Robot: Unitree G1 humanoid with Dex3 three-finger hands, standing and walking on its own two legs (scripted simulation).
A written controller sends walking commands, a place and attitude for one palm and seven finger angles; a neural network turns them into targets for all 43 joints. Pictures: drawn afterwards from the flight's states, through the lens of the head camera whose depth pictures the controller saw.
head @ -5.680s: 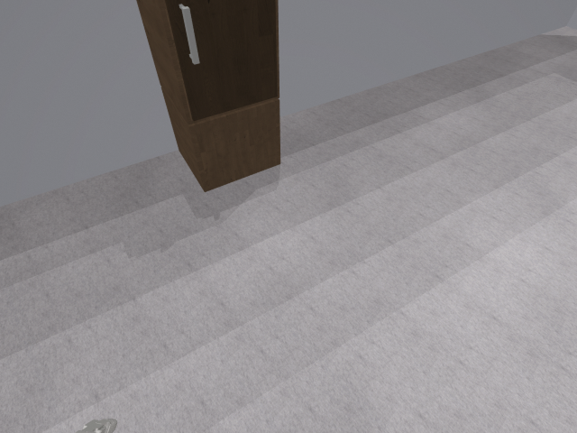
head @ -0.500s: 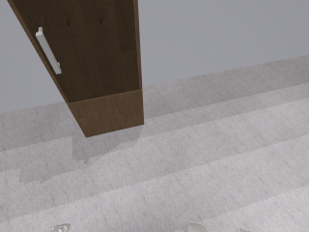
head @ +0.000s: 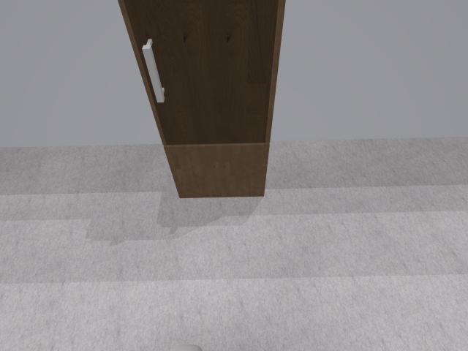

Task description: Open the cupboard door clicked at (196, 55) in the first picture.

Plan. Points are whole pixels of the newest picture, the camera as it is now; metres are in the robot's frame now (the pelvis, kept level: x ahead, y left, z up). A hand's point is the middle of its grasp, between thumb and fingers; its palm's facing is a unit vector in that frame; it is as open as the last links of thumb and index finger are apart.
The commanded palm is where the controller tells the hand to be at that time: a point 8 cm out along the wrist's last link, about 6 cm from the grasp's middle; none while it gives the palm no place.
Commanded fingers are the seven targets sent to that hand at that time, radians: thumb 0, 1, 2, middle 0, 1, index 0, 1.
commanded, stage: take the last steps up to it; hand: left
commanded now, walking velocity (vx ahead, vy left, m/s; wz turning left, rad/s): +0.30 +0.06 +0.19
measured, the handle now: (155, 72) +0.84 +0.31 +0.00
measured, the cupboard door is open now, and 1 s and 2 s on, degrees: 0 0 0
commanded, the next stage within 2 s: come to a stop and stand still in 1.00 s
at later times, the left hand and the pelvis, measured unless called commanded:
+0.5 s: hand out of the picture +0.10 +0.22 -0.17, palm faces +0.04 -0.98 -0.19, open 7.4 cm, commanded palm none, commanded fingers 0.00 0.90 0.90 -0.20 -0.30 -0.20 -0.30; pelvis +0.07 +0.03 +0.00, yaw +3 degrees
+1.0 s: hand (157, 334) +0.17 +0.18 -0.17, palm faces +0.19 -0.97 -0.18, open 7.3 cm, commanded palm none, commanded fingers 0.00 0.90 0.90 -0.20 -0.30 -0.20 -0.30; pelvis +0.23 +0.02 +0.00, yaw +6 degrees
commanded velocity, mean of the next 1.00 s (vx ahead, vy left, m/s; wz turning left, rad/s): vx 0.27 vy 0.02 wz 0.06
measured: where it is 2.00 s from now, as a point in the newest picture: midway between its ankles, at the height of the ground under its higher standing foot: (237, 331)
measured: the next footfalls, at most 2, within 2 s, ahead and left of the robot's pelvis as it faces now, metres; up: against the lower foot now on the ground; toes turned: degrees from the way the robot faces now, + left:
left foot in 0.08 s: +0.02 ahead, +0.13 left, +0.00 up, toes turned +6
right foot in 0.58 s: +0.21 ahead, -0.09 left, +0.00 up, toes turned -5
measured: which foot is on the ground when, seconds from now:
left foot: up 0.00-0.06, down 0.08-0.60, up 0.62-1.00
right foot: down 0.00-0.08, up 0.10-0.56, down 0.58-1.00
